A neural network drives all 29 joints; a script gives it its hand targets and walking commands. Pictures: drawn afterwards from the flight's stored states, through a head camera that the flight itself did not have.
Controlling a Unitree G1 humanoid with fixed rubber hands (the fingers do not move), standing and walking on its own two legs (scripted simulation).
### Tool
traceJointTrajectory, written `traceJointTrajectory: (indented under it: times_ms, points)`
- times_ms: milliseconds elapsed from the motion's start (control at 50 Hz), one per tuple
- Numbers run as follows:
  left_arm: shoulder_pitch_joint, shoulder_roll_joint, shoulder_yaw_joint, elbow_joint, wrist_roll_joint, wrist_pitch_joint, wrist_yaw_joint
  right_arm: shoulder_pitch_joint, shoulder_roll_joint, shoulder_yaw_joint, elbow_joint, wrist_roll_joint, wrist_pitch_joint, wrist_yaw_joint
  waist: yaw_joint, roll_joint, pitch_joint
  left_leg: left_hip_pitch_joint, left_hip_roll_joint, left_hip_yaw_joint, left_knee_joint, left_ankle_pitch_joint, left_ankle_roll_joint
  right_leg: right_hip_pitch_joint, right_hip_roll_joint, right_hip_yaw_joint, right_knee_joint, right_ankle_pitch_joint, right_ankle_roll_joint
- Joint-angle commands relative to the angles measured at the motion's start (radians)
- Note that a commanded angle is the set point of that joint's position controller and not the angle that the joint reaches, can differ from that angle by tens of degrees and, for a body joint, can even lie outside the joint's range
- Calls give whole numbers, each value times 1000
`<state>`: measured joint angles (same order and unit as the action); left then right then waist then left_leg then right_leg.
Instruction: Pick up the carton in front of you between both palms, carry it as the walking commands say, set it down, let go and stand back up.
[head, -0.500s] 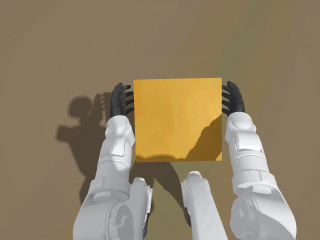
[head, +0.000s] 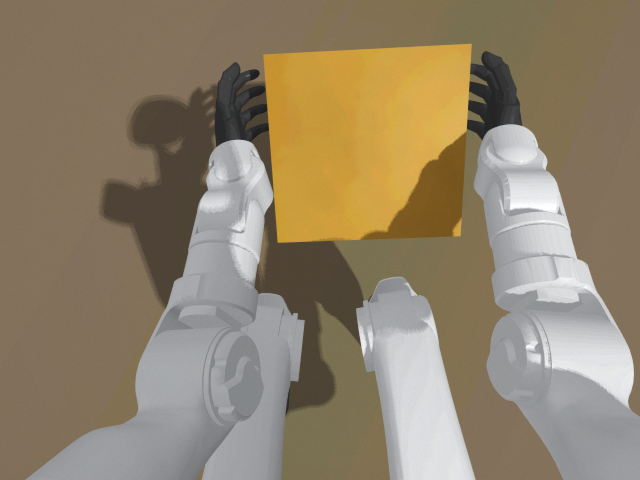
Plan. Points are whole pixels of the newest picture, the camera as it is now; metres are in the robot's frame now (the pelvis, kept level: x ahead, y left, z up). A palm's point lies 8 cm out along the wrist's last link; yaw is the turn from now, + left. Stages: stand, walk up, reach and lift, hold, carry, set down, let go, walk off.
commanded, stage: set down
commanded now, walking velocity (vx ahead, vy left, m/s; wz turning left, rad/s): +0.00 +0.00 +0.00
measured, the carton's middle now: (358, 145) +0.50 -0.09 -0.23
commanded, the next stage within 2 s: none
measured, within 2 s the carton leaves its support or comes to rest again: rests again in 1.14 s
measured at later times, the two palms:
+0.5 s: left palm (257, 142) +0.52 +0.05 -0.21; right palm (473, 124) +0.50 -0.24 -0.22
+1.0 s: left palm (253, 134) +0.54 +0.06 -0.22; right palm (473, 119) +0.51 -0.25 -0.23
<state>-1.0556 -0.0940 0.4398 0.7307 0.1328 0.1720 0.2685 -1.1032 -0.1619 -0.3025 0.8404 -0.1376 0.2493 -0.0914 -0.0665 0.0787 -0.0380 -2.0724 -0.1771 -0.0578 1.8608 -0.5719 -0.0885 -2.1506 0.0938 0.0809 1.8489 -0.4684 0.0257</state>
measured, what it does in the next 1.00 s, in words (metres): lowers itself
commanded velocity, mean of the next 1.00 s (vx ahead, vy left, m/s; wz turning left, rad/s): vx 0.00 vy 0.00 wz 0.00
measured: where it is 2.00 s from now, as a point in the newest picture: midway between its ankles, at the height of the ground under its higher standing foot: (335, 377)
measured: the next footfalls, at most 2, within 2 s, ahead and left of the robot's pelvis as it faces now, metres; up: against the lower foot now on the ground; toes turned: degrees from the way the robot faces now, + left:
none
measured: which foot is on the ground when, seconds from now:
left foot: down 0.00-1.00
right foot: down 0.00-1.00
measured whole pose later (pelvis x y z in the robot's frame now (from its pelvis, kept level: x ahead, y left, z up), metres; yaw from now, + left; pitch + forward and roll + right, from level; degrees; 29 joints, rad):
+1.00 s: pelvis +0.00 +0.01 -0.07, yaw +2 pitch +42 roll +3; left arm -1.33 0.01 0.47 0.92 0.16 0.13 0.15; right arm -1.37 -0.31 -0.40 1.05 -0.18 0.18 0.08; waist -0.09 0.09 0.18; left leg -2.25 -0.22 -0.03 2.12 -0.61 -0.09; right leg -2.31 0.03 0.06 2.11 -0.54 0.02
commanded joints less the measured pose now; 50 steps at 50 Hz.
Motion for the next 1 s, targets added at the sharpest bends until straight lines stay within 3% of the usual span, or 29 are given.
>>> traceJointTrajectory:
  times_ms: [0,260,360,400,720,980]
  points:
    - [-668,-815,-480,8,-83,-12,-257,-635,829,399,-106,118,-63,269,-61,-105,-1116,315,-63,142,-96,172,40,809,27,-118,-132,282,15]
    - [-851,-746,-487,20,-159,-19,-249,-814,722,400,-60,188,-76,291,-92,-99,-1093,273,-55,156,68,178,46,694,0,-130,23,298,8]
    - [-841,-775,-510,48,-162,-13,-265,-744,699,351,-3,171,-73,312,-133,14,-987,241,-60,163,95,206,34,636,-2,-120,58,341,-12]
    - [-814,-782,-497,64,-155,-20,-259,-706,696,326,39,156,-75,312,-140,33,-968,238,-59,165,103,227,27,610,-2,-121,72,368,-13]
    - [-732,-653,-325,210,-42,0,-287,-643,580,159,189,35,-60,373,-125,34,-679,145,-51,124,73,121,48,363,-18,-112,74,186,-46]
    - [-599,-571,-257,306,0,-5,-310,-544,504,117,265,-4,-64,369,-99,34,-580,83,-41,122,94,151,48,334,-22,-74,87,233,-54]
